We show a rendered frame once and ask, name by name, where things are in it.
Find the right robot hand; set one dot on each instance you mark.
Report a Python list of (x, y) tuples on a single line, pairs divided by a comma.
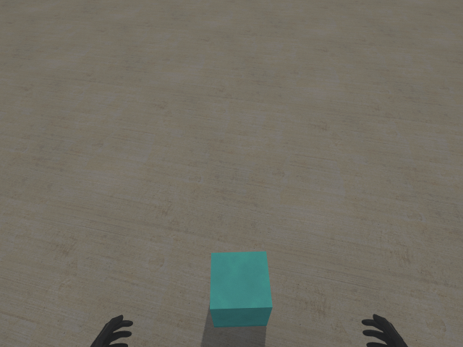
[(389, 335)]

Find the left robot hand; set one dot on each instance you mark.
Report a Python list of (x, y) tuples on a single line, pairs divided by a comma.
[(106, 336)]

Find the carton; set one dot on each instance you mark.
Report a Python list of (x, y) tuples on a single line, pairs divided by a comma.
[(240, 289)]

